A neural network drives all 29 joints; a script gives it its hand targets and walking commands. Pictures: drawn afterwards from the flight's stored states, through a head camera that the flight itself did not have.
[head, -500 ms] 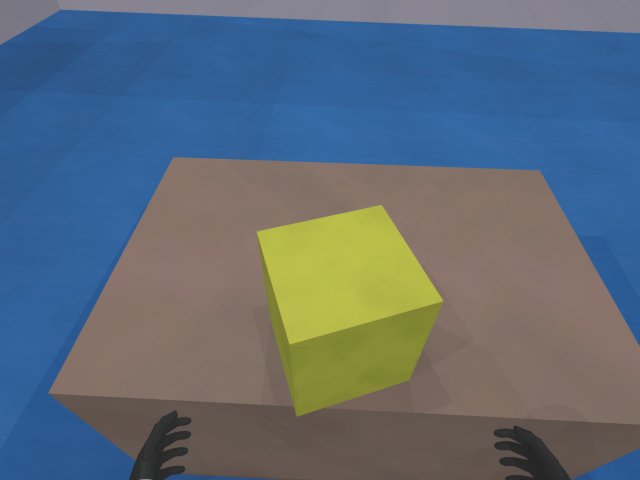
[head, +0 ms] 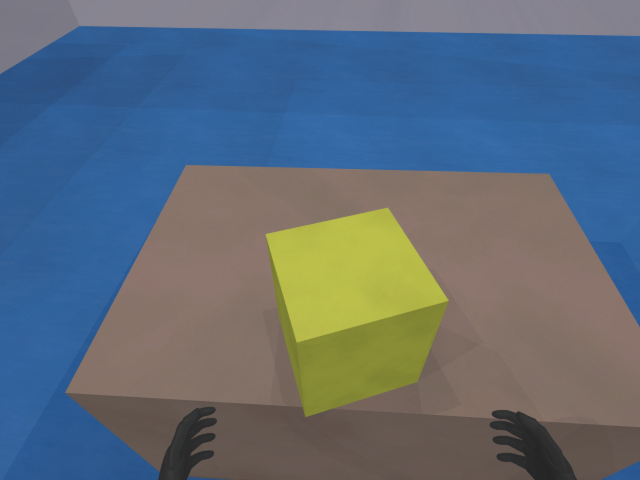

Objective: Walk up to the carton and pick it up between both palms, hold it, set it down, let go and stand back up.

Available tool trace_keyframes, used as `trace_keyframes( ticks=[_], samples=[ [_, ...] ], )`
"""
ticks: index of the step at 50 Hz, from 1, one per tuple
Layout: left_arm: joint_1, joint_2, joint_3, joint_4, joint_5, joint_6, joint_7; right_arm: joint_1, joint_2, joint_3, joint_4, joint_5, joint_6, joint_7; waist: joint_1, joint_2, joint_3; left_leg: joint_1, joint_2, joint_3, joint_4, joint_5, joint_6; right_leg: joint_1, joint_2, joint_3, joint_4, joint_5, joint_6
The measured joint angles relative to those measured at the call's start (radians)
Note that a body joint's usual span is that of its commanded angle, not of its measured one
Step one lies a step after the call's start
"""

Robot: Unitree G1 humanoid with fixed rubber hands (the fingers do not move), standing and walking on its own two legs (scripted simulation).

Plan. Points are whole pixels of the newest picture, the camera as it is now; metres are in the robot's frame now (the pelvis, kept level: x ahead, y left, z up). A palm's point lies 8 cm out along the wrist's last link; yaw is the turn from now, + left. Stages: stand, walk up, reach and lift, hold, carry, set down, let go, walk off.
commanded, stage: reach and lift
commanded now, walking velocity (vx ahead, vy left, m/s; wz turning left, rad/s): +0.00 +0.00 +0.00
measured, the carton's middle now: (346, 312) +0.42 -0.03 -0.08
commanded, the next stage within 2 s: none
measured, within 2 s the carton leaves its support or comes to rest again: neither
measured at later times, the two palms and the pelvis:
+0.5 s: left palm (196, 455) +0.19 +0.17 -0.04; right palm (538, 452) +0.19 -0.25 -0.05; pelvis +0.01 +0.00 +0.00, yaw +0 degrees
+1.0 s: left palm (203, 396) +0.25 +0.17 -0.01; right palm (506, 369) +0.28 -0.23 -0.01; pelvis +0.02 +0.00 +0.00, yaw +0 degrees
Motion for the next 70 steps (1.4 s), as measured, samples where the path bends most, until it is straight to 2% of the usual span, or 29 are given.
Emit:
trace_keyframes(
  ticks=[18,30,38,53,70],
  samples=[
    [0.0,-0.046,-0.056,-0.045,0.0,-0.134,0.044,0.0,0.0,0.054,0.0,0.098,-0.107,0.029,0.022,-0.004,0.0,0.0,0.0,0.0,0.0,-0.007,0.0,0.0,0.0,0.0,0.0,-0.008,0.0],
    [-0.01,-0.05,-0.059,-0.069,0.0,-0.125,0.051,-0.059,0.0,0.063,0.0,0.117,-0.112,0.029,0.029,-0.006,0.0,0.0,0.0,0.0,0.0,-0.019,0.0,0.0,0.0,0.0,0.0,-0.02,-0.001],
    [-0.063,-0.05,-0.059,-0.098,0.0,-0.069,0.051,-0.153,0.0,0.063,0.001,0.119,-0.068,0.029,0.04,-0.007,0.0,0.0,0.0,0.0,0.0,-0.023,0.0,0.0,0.0,0.0,0.0,-0.025,-0.001],
    [-0.192,-0.05,-0.052,-0.15,-0.001,0.092,0.052,-0.29,-0.001,0.063,0.001,0.127,0.044,0.006,0.047,-0.018,0.0,-0.001,0.004,0.0,-0.005,-0.017,0.0,0.0,0.004,0.0,-0.008,-0.015,-0.001],
    [-0.451,-0.05,0.01,-0.145,-0.001,0.3,0.06,-0.539,-0.026,0.063,0.028,0.127,0.233,0.001,0.05,-0.021,0.0,-0.002,0.005,0.0,-0.005,0.0,0.0,0.0,0.005,0.0,-0.01,0.003,-0.003]
  ],
)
